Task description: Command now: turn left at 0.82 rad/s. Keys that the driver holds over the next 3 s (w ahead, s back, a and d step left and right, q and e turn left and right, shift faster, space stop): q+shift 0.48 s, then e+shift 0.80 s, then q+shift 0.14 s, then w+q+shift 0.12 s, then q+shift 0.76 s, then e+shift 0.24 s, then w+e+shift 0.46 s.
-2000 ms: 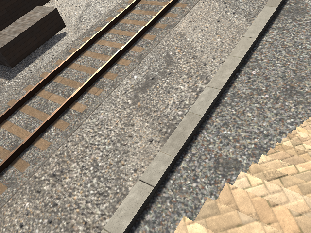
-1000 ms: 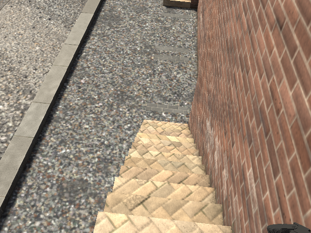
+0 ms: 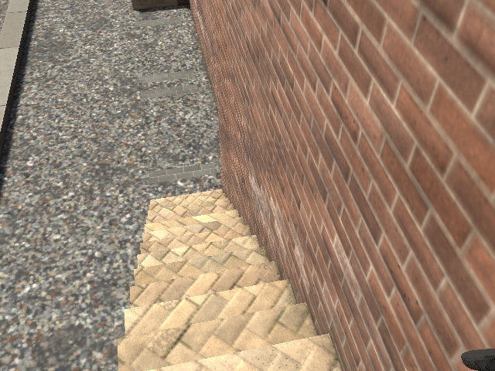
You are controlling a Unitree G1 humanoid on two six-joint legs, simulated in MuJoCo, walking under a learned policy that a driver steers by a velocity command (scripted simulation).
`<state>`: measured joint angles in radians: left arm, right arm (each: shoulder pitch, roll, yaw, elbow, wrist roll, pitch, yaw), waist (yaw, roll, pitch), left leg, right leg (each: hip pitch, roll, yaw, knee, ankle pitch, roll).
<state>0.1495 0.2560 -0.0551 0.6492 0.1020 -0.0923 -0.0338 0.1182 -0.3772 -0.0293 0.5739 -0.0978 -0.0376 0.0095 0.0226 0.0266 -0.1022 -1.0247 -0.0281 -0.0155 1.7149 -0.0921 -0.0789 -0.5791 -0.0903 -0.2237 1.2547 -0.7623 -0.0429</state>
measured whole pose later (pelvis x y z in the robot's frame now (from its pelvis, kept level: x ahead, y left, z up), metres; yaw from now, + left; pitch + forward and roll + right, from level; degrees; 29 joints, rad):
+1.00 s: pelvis +0.20 -0.01 -0.12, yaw +16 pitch +1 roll +0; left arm 0.23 0.30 -0.01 0.71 0.10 0.03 -0.11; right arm 0.50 -0.22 0.04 0.89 -0.08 -0.14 -0.10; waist -0.10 -0.06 -0.01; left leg -0.32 0.10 -0.01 0.80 -0.48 -0.07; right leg -1.03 -0.06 0.12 1.59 0.04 0.06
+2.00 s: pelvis +0.40 -0.08 -0.30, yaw +20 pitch +1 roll -4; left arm 0.13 0.16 -0.01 0.47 0.09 -0.02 -0.05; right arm 0.38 -0.28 0.00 0.74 0.00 -0.04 0.01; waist -0.04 0.03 -0.03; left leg -0.36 -0.29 -0.38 0.73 -0.30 0.12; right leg -0.57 0.00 0.02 1.02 -0.21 0.07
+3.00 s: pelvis +0.57 +0.05 -0.34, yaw +20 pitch +5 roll +5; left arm 0.66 0.14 0.05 1.02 -0.01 -0.05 0.06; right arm -0.11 -0.17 0.00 0.87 -0.07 -0.02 -0.01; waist 0.20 0.00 -0.07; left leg -0.58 -0.03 -0.10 0.91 -0.03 -0.03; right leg -0.24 0.12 0.28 0.92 -0.71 -0.12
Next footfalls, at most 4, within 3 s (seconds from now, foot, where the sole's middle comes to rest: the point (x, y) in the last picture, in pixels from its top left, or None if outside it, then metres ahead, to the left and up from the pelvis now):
0.26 left None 0.15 0.16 -0.86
1.16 right None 0.41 -0.24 -0.86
1.48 left None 0.44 -0.04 -1.06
2.04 right None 0.51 -0.20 -1.06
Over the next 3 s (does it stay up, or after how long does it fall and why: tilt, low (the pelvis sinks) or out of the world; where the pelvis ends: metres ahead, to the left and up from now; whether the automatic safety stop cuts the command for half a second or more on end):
stays up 0.57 0.05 -0.34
